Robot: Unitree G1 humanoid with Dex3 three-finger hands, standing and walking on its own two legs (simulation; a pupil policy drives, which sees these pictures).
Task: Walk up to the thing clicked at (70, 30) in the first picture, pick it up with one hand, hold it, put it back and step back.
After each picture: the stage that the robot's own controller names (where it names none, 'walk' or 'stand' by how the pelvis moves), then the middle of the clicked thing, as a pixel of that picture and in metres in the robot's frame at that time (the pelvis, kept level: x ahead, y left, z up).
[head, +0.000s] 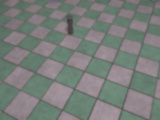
stand; (70, 25) +1.64 +0.15 -0.66
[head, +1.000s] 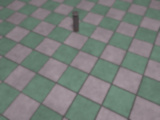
walk; (75, 22) +1.51 +0.16 -0.64
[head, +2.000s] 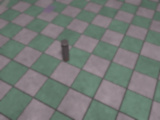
walk; (65, 51) +1.06 +0.20 -0.63
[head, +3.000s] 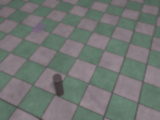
walk; (58, 85) +0.71 +0.18 -0.64
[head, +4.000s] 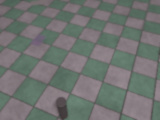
walk; (62, 108) +0.52 +0.16 -0.63
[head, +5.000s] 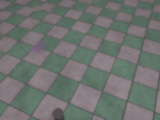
stand; (59, 119) +0.46 +0.17 -0.65
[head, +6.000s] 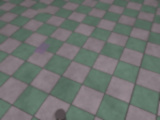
stand; out of the picture +0.47 +0.17 -0.65
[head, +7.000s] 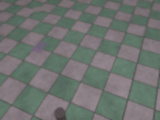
stand; (61, 118) +0.47 +0.17 -0.66
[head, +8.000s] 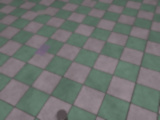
stand; out of the picture +0.47 +0.17 -0.66
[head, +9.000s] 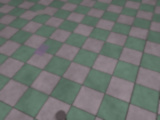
stand; out of the picture +0.46 +0.17 -0.66
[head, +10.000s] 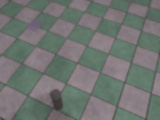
go down; (57, 100) +0.49 +0.16 -0.62
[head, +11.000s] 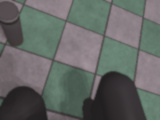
go down; (12, 28) +0.56 +0.20 -0.23
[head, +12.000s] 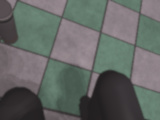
close in; (5, 25) +0.56 +0.20 -0.24
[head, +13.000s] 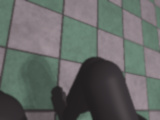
close in; out of the picture +0.55 +0.25 -0.18
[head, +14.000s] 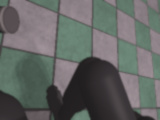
lift; out of the picture +0.51 +0.17 -0.20
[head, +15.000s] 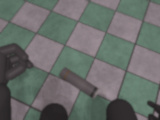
hold; (79, 82) +0.46 +0.01 -0.48
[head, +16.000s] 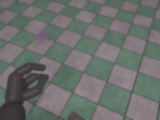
go down; out of the picture +0.40 -0.01 -0.69
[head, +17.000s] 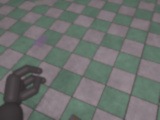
hold; out of the picture +0.41 +0.00 -0.71
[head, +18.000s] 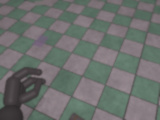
stand; out of the picture +0.42 -0.01 -0.71
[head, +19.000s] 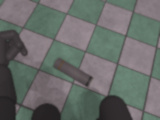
crouch; (73, 72) +0.49 -0.01 -0.48
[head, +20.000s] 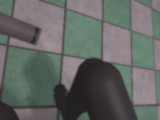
lower; (6, 25) +0.54 +0.06 -0.28
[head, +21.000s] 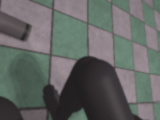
lower; out of the picture +0.55 +0.08 -0.27
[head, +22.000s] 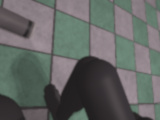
lower; out of the picture +0.56 +0.07 -0.28
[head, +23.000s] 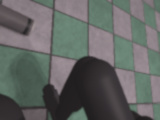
lower; out of the picture +0.57 +0.07 -0.28
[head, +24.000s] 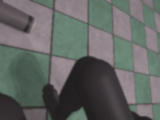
lower; out of the picture +0.58 +0.06 -0.28
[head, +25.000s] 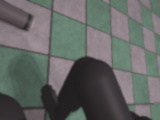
open; out of the picture +0.60 +0.06 -0.28
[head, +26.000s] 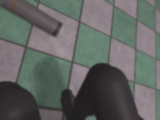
stand; (34, 15) +0.60 +0.03 -0.29
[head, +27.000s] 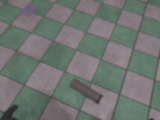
stand; (86, 91) +0.52 -0.07 -0.62
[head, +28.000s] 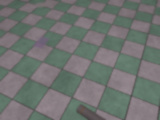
stand; (92, 116) +0.50 -0.07 -0.69
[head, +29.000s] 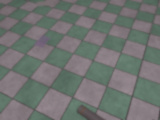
stand; (92, 117) +0.49 -0.07 -0.69
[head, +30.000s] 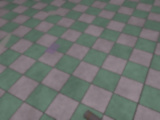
stand; out of the picture +0.50 -0.07 -0.74
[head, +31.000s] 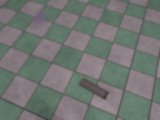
walk; (94, 88) +0.58 -0.12 -0.72
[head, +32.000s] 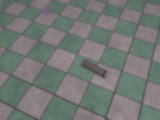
walk; (94, 68) +0.83 -0.10 -0.72
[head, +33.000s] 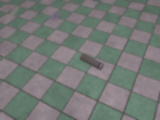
stand; (91, 61) +1.09 -0.04 -0.72
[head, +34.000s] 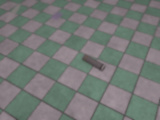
stand; (93, 62) +1.08 -0.11 -0.75
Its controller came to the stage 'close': yes
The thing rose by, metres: 0.00
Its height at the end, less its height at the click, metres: -0.09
